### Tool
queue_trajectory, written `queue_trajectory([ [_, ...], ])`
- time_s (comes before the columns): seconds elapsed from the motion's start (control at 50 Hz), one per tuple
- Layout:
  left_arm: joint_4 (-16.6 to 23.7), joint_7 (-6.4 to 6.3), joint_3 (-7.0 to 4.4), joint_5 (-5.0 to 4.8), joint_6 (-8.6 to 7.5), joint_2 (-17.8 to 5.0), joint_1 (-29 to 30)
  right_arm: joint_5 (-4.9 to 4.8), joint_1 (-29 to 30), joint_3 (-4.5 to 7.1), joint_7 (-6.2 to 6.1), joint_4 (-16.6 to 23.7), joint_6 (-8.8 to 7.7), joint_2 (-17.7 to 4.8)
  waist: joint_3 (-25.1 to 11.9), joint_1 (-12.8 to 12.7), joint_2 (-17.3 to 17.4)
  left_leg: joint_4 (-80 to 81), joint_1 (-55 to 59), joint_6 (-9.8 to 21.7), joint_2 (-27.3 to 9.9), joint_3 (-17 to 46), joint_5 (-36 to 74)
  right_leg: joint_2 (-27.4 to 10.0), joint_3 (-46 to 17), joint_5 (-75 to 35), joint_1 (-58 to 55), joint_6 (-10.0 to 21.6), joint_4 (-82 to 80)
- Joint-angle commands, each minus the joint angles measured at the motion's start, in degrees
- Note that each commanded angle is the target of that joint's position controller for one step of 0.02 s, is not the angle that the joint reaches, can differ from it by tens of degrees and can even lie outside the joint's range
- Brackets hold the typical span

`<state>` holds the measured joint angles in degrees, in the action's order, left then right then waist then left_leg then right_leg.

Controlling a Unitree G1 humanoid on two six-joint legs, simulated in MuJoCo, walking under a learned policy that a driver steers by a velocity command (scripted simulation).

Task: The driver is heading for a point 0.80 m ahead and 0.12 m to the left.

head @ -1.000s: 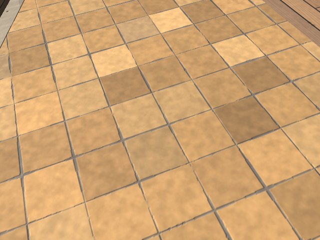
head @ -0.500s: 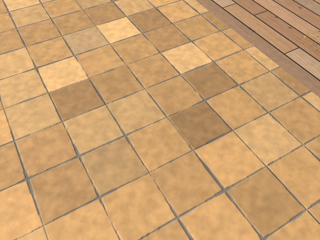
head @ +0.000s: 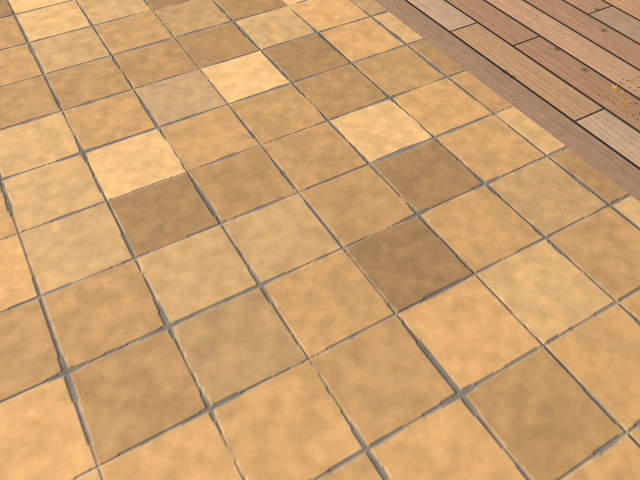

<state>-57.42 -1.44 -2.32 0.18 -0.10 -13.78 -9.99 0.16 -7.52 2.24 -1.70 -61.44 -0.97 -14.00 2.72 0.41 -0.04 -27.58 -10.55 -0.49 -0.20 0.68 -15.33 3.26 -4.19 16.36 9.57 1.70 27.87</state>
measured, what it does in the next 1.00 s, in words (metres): walks ahead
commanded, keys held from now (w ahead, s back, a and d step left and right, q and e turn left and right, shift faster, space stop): no key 0.32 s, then w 0.68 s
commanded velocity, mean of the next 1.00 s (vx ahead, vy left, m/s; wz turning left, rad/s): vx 0.23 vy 0.00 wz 0.00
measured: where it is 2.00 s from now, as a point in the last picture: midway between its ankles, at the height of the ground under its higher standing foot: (297, 362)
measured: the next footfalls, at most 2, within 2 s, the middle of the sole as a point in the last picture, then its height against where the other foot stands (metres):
right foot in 1.04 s outside the picture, level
left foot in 1.58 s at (254, 389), level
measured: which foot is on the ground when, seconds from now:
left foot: down 0.00-1.00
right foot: down 0.00-0.60, up 0.62-1.00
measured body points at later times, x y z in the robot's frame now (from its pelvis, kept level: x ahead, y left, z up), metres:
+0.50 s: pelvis +0.01 +0.01 +0.00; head +0.01 +0.01 +0.45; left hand +0.04 +0.27 -0.15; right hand +0.04 -0.25 -0.15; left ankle -0.01 +0.12 -0.73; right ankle -0.02 -0.10 -0.74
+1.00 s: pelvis +0.22 +0.02 -0.01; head +0.25 +0.02 +0.43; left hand +0.47 +0.23 -0.10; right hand +0.09 -0.23 -0.14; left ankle +0.01 +0.12 -0.74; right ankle +0.39 -0.10 -0.72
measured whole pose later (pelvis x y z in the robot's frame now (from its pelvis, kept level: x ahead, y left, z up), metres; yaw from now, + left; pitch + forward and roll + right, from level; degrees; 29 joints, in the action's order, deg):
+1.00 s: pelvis +0.22 +0.02 -0.01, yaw +1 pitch +2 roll +0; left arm -46.8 2.5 -1.4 -1.7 -5.6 -13.2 5.2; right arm -0.5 -29.5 1.7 -0.9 -61.9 -4.5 -12.6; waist 2.4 5.7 -0.8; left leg -9.4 11.5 1.1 0.3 0.0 -22.9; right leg -0.8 2.8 1.0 33.0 3.7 30.1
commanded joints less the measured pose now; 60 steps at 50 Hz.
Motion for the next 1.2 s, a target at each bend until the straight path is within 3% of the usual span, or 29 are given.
queue_trajectory([
  [0.02, 1.4, -0.21, -1.04, -0.02, -0.63, -6.4, -0.3, 0.02, -0.4, 1.00, -0.24, 1.5, -0.35, -6.6, -2.1, 0.1, 0.0, 3.4, 1.7, 1.5, -2.2, 1.9, 10.1, -3.9, -3.2, -12.2, 1.8, 1.3, -4.7],
  [0.32, -1.3, -0.36, -0.45, -0.10, -0.73, -5.2, -2.2, 0.05, -3.8, 0.39, -0.64, -0.1, -0.22, -5.5, -0.9, 0.0, -0.1, 3.8, 0.6, 1.4, -1.6, 1.6, 7.9, -3.6, -2.4, -9.6, 2.7, 1.0, -5.4],
  [0.34, -2.0, -0.40, -0.33, -0.09, -0.66, -4.7, -3.2, 0.07, -5.0, 0.22, -0.67, -0.7, -0.17, -4.8, -2.1, 0.0, -0.4, 3.9, 1.0, 1.5, -0.8, 0.9, 2.3, -3.1, -2.0, -3.7, 2.3, 1.2, -5.9],
  [0.38, -1.9, -0.60, -0.84, -0.79, -0.54, -6.1, -3.5, -0.63, -5.0, 0.52, -0.88, -0.5, -0.11, -5.4, 0.7, -0.3, -1.0, 1.8, -2.8, 2.9, 0.9, 0.0, -15.7, -2.3, -2.5, 17.5, 5.7, 3.1, -5.8],
  [0.42, -1.3, -0.55, -1.04, -1.31, -1.52, -6.6, -4.5, -0.98, -4.3, 0.38, -0.79, 0.7, -1.22, -5.0, 5.0, -0.9, -1.9, 0.4, -8.3, 4.5, 0.2, 1.7, -22.9, -5.1, -6.7, 27.7, 8.5, 5.5, -7.7],
  [0.5, -1.9, 0.18, -2.25, -1.76, -3.85, -9.5, -9.3, -1.76, -1.9, -0.13, 0.82, 3.1, -4.65, -2.1, 5.3, -2.1, -9.5, -11.9, -15.9, 4.7, 0.8, -1.4, -9.5, -17.3, -25.7, 28.6, 1.9, 12.7, -16.2],
  [0.52, -1.0, 0.28, -2.16, -1.66, -4.06, -9.1, -7.8, -1.87, -2.6, 0.03, 1.22, 3.1, -5.13, -2.6, 5.4, -1.1, -8.8, -11.9, -14.6, 5.6, 0.0, -0.9, -9.3, -17.9, -26.1, 25.6, 3.1, 12.9, -16.2],
  [0.56, 1.2, 0.56, -1.89, -2.05, -4.06, -8.5, -3.3, -2.05, -8.0, 0.27, 1.62, 1.4, -5.72, -2.5, 4.4, 2.7, -7.5, -3.1, -4.2, 7.1, 0.3, -1.6, -8.8, -14.5, -19.5, 19.9, 8.2, 10.1, -13.6],
  [0.58, 2.7, 0.65, -1.63, -2.15, -4.03, -7.7, 0.0, -1.94, -13.4, 0.76, 1.57, -0.7, -5.73, -3.3, 3.8, 5.2, -5.8, 1.8, 5.1, 7.3, -0.2, 0.3, -5.5, -10.9, -14.0, 14.4, 14.0, 7.6, -9.2],
  [0.6, 4.5, 0.74, -0.80, -2.18, -4.53, -4.8, 3.0, -1.70, -20.7, 1.93, 1.40, -2.8, -5.75, -7.1, 2.6, 7.6, 2.5, 7.6, 13.9, 9.4, -6.4, 11.9, -9.1, -4.5, -4.4, 6.6, 22.4, 3.8, 4.2],
  [0.62, 6.7, 0.65, -0.46, -1.96, -5.77, -3.0, 3.2, -1.42, -27.5, 3.67, 1.82, -4.1, -5.93, -13.7, 0.3, 8.4, 16.9, 15.8, 22.4, 15.9, -18.0, 33.2, -9.7, 1.2, 3.7, 8.1, 32.3, 0.6, 22.2],
  [0.64, 6.7, 0.67, -1.00, -2.33, -6.61, -5.7, 3.3, -0.40, -25.9, 2.55, 2.08, -3.5, -6.35, -10.3, 1.5, 6.8, 12.0, 16.1, 23.1, 18.0, -22.2, 39.3, -5.4, -0.7, 0.4, 15.1, 39.4, 0.6, 33.4],
  [0.66, 5.9, 1.16, -1.06, -2.71, -7.03, -5.8, 1.2, -0.29, -22.6, 1.63, 2.25, -2.0, -6.77, -7.0, 3.0, 4.4, 7.0, 14.6, 22.7, 16.6, -21.0, 33.9, 0.0, -3.5, -1.6, 11.4, 41.8, 1.7, 38.9],
  [0.68, 5.0, 1.49, -1.01, -2.64, -7.18, -5.3, 0.0, -0.36, -20.4, 1.28, 2.56, -0.9, -6.87, -6.0, 2.3, 3.1, 5.0, 14.5, 22.4, 14.7, -18.7, 28.0, 3.6, -5.5, -0.8, 6.7, 42.3, 2.3, 40.1],
  [0.74, 6.1, 2.26, -1.55, -1.70, -6.85, -5.0, 3.3, -0.30, -19.6, -0.05, 2.67, 0.0, -5.54, -3.3, 2.3, 2.3, 4.7, 16.4, 18.4, 10.9, -13.8, 14.6, 19.0, -8.8, 2.7, -1.6, 39.1, 1.6, 34.4],
  [0.84, 11.1, 2.87, 0.26, -1.42, -6.00, -0.7, 14.7, 0.17, -20.0, 0.07, 0.72, 1.7, -4.26, -6.5, 4.9, 4.0, 4.7, 21.2, 6.8, 10.3, -9.2, 5.5, 21.5, -6.3, 7.7, -14.2, 29.1, -1.4, 13.5],
  [0.88, 12.5, 3.16, 0.43, -1.74, -5.91, -1.4, 17.9, -0.17, -22.3, 0.42, 0.48, 1.5, -4.39, -7.7, 5.6, 4.6, 5.7, 22.9, 5.5, 10.6, -10.0, 4.9, 20.1, -4.8, 8.7, -17.4, 24.7, -1.2, 7.9],
  [0.94, 14.3, 3.77, 0.11, -2.15, -6.00, -3.5, 19.7, -1.06, -22.9, 0.87, 0.50, 1.1, -4.39, -7.8, 6.2, 3.2, 6.0, 21.3, 11.2, 9.8, -12.8, 4.4, 24.5, -4.9, 6.9, -17.9, 24.1, 1.0, 2.9],
  [0.98, 14.2, 4.00, -0.94, -1.97, -6.28, -5.9, 16.7, -0.82, -21.6, 1.39, 0.48, 1.7, -3.94, -8.9, 2.4, 0.2, 6.9, 15.2, 15.8, 8.5, -13.9, 3.3, 41.0, -3.1, 7.3, -15.5, 18.9, 3.0, 2.0],
  [1.0, 13.1, 3.85, -1.84, -1.95, -6.25, -7.6, 12.0, -0.55, -20.9, 1.68, 0.48, 2.1, -3.48, -9.5, -1.5, -2.6, 8.0, 9.0, 17.0, 7.8, -13.7, 2.5, 51.6, -1.5, 8.4, -13.9, 12.6, 4.2, 2.6],
  [1.02, 10.3, 3.46, -3.15, -2.13, -6.02, -9.6, 2.8, -0.18, -20.0, 1.57, 0.53, 2.6, -2.90, -9.2, -7.1, -7.1, 8.1, -1.6, 14.8, 6.5, -11.8, 0.9, 56.8, -0.2, 9.1, -14.0, 1.2, 5.9, 2.0],
  [1.04, 7.7, 2.86, -4.17, -1.73, -5.66, -12.2, -7.7, 0.40, -19.1, 1.04, 0.68, 4.0, -2.82, -8.3, -13.8, -11.3, 6.3, -16.3, 2.9, 5.2, -9.8, 0.5, 45.8, -6.9, 1.9, -13.1, -16.4, 8.8, 4.2],
  [1.06, 6.0, 2.81, -5.27, -0.27, -5.38, -17.4, -14.9, 0.28, -26.9, -1.23, 1.55, 4.9, -3.89, 0.2, -25.3, -7.7, -9.4, -41.4, -19.5, 1.4, 0.8, -0.3, 8.4, -23.8, -27.3, -0.5, -38.3, 19.2, 0.3],
  [1.08, 5.4, 3.02, -3.77, -0.44, -5.14, -12.6, -14.5, -1.12, -25.0, -0.80, 2.04, 3.9, -5.66, -2.1, -26.9, -8.5, -10.8, -50.5, -26.0, 2.5, 2.9, 7.8, -15.9, -26.1, -41.4, 6.3, -36.4, 19.8, -10.8],
  [1.1, 6.1, 3.07, -2.85, -1.07, -5.40, -9.9, -7.9, -2.92, -18.0, 0.65, 2.19, 6.6, -6.63, -6.7, -14.3, -6.9, -9.3, -53.1, -31.7, 3.6, -0.7, 6.6, -13.1, -23.7, -32.4, 7.2, -26.2, 16.1, -12.7],
  [1.12, 7.3, 3.16, -2.15, -1.04, -5.72, -7.8, -2.2, -3.21, -13.7, 0.82, 1.84, 7.8, -6.99, -7.5, -8.1, -4.8, -4.3, -50.6, -30.2, 4.1, -4.0, 5.0, -7.4, -21.5, -23.7, 2.5, -15.4, 14.2, -14.5],
  [1.14, 7.7, 3.54, -1.58, -0.47, -6.09, -6.1, 1.3, -2.53, -12.2, 1.26, 1.29, 8.0, -6.69, -7.1, -4.4, -2.6, -1.3, -47.0, -27.4, 3.9, -6.0, 3.9, -3.8, -19.1, -17.4, -3.4, -6.6, 12.8, -16.2],
  [1.16, 7.7, 3.76, -1.21, 0.14, -6.46, -5.0, 2.9, -1.80, -13.7, 1.56, 0.94, 7.7, -5.85, -6.0, -3.4, -0.1, -2.6, -44.1, -23.1, 3.8, -7.9, 4.3, -1.6, -16.8, -12.6, -6.3, -0.8, 11.7, -17.9],
  [1.2, 6.5, 3.93, -1.20, 0.12, -6.81, -4.6, 2.9, -1.79, -16.4, 1.27, 0.73, 7.1, -4.01, -2.8, -2.5, 1.9, -4.3, -41.0, -19.5, 3.2, -9.0, 3.8, -1.1, -15.6, -7.1, -7.5, 5.1, 11.6, -20.8],
])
